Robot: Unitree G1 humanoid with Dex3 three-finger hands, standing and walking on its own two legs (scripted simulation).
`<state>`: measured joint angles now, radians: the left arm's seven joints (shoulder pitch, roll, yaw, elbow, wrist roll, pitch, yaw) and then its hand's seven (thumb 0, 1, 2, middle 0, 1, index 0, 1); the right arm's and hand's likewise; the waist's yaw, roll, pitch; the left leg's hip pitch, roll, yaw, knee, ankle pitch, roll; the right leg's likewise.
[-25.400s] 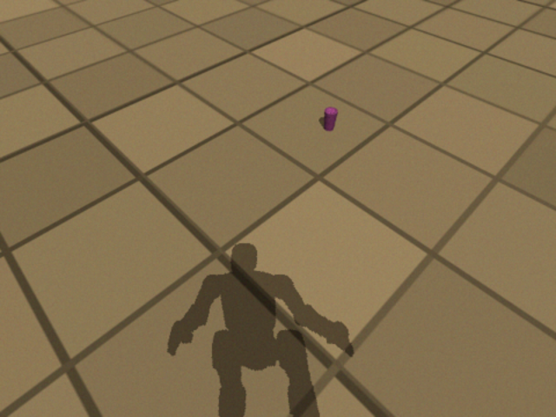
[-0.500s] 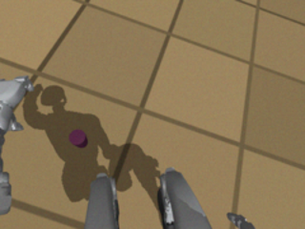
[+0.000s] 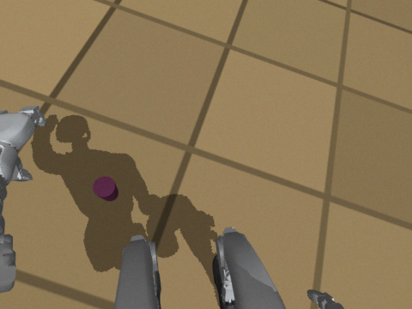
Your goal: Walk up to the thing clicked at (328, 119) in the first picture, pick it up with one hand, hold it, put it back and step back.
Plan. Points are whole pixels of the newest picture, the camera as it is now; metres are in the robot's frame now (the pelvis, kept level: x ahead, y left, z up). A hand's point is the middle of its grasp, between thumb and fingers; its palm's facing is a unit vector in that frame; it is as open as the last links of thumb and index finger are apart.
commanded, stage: approach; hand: left
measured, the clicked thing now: (107, 190) +0.46 +0.26 -0.55
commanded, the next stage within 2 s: rest palm in 0.88 s
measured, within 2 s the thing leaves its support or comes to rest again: neither
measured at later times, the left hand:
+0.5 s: hand (76, 175) +0.45 +0.30 -0.31, palm faces -0.42 -0.03 -0.91, open 13.5 cm
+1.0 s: hand (96, 180) +0.48 +0.28 -0.46, palm faces -0.40 -0.07 -0.91, open 14.2 cm
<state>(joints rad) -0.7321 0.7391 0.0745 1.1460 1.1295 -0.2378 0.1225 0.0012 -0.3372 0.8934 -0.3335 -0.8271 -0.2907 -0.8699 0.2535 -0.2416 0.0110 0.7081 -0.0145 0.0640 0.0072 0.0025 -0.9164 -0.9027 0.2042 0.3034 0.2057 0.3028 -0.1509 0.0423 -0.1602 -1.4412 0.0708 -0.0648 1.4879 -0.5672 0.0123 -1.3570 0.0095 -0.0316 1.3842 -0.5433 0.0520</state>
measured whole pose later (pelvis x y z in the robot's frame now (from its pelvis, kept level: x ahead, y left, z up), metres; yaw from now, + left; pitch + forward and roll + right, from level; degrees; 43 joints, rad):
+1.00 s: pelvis -0.04 -0.01 -0.29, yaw -6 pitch +33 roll -11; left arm -1.04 0.95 0.22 1.48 1.32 -0.24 0.39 0.00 -0.56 0.97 -0.21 -0.86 -0.17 -0.90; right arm 0.18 -0.26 0.13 0.72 -0.16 -0.05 0.15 0.00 -0.91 -0.89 0.20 0.30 0.21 0.30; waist -0.31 -0.04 0.04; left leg -2.37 0.03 -0.19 2.44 -0.68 -0.01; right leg -2.25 0.04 -0.07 2.33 -0.69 0.07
